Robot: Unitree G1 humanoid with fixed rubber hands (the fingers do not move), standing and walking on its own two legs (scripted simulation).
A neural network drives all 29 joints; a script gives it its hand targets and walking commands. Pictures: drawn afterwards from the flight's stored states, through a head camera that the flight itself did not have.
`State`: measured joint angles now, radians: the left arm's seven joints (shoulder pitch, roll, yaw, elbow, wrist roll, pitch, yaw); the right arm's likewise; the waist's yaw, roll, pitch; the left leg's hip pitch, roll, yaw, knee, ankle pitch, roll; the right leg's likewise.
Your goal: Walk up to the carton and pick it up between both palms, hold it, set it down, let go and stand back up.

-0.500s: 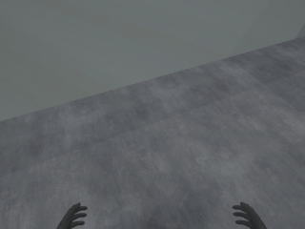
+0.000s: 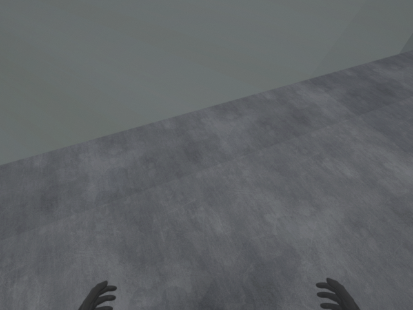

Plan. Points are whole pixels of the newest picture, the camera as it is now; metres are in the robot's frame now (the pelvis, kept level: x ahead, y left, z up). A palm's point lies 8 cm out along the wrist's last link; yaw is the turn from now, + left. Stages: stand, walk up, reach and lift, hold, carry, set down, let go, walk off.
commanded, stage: stand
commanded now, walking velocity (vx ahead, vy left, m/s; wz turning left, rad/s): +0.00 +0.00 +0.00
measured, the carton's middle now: out of the picture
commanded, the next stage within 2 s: walk up in 0.42 s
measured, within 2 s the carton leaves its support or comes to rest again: neither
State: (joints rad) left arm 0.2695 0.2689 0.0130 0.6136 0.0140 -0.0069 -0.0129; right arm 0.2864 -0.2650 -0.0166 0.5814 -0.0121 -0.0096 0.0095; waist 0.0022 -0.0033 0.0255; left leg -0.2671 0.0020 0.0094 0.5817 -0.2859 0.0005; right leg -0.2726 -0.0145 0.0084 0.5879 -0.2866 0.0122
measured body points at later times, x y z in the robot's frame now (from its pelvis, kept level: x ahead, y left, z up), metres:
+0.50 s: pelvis +0.00 +0.00 +0.00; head +0.00 +0.00 +0.45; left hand +0.13 +0.26 -0.10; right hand +0.13 -0.26 -0.09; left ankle +0.02 +0.12 -0.73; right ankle +0.02 -0.13 -0.73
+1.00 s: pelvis -0.04 +0.09 -0.02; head -0.02 +0.12 +0.43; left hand +0.02 +0.42 -0.12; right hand +0.17 -0.15 -0.09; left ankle -0.04 +0.26 -0.73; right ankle +0.02 -0.12 -0.73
